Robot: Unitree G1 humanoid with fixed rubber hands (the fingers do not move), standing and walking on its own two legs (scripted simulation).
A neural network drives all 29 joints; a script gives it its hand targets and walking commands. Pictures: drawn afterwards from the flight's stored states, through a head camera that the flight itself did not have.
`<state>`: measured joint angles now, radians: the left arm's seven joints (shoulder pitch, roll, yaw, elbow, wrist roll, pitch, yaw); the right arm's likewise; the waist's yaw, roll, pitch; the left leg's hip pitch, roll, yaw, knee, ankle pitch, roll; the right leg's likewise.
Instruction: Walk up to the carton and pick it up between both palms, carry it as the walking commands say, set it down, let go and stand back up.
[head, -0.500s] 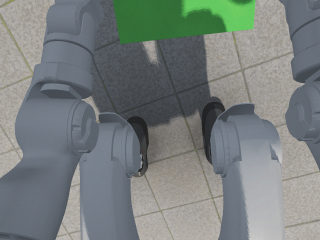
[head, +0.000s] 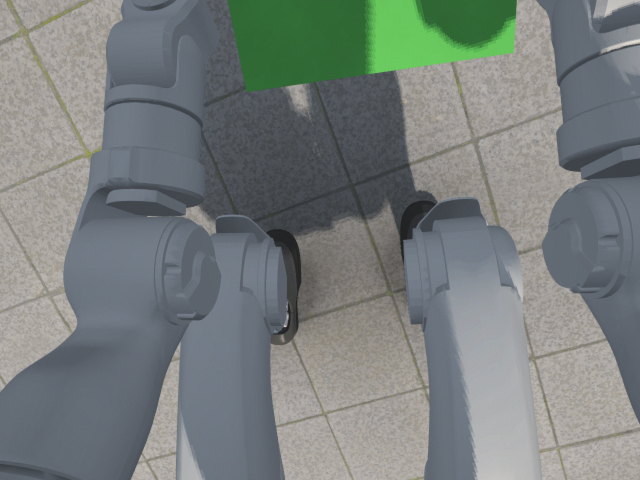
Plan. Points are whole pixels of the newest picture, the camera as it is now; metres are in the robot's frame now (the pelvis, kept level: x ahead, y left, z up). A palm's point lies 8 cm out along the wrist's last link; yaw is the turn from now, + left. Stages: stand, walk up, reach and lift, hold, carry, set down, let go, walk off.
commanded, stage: reach and lift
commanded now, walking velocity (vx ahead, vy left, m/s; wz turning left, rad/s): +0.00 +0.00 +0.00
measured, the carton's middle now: out of the picture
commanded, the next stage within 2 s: none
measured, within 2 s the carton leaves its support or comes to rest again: neither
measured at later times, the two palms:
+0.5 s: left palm out of the picture +0.54 +0.12 -0.07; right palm out of the picture +0.54 -0.20 -0.07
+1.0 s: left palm out of the picture +0.52 +0.12 +0.00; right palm out of the picture +0.51 -0.20 +0.00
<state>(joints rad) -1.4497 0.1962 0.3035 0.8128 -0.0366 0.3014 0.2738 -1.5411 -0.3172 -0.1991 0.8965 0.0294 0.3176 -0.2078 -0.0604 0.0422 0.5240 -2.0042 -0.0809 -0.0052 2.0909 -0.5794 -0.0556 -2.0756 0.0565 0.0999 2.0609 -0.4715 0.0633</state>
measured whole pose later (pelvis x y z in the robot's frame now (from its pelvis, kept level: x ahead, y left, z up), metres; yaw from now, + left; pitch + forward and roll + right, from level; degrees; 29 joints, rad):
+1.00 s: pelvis -0.02 +0.00 +0.09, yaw -1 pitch +21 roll +2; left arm -1.29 0.12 0.41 0.62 0.05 0.41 0.22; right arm -1.38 -0.20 -0.27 0.70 -0.06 0.42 -0.22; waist -0.05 0.04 0.52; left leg -1.66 -0.11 -0.03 1.78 -0.50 -0.05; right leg -1.71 0.08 0.12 1.75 -0.41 0.08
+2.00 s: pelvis -0.01 +0.00 +0.21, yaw -2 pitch +12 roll +2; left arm -1.05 0.07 0.36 0.54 0.05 0.41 0.23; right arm -1.11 -0.10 -0.26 0.58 -0.08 0.42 -0.24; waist -0.03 0.02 0.52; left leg -1.16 -0.10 -0.07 1.37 -0.42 -0.05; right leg -1.21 0.09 0.13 1.35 -0.34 0.06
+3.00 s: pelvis +0.12 +0.00 +0.35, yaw -2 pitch +16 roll +0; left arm -0.35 -0.15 0.36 0.49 0.23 0.40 0.08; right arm -0.33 0.14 -0.29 0.45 -0.27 0.42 -0.08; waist -0.01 0.05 -0.15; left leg -0.59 -0.06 -0.12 0.55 -0.24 0.00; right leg -0.63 0.03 0.13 0.53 -0.18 0.03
